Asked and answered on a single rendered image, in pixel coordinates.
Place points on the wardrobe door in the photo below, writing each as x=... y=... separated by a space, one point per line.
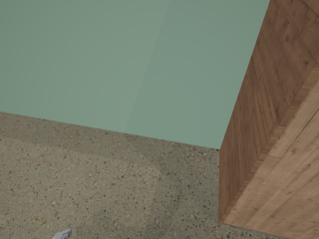
x=282 y=197

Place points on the left robot hand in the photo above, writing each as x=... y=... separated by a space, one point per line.
x=63 y=235

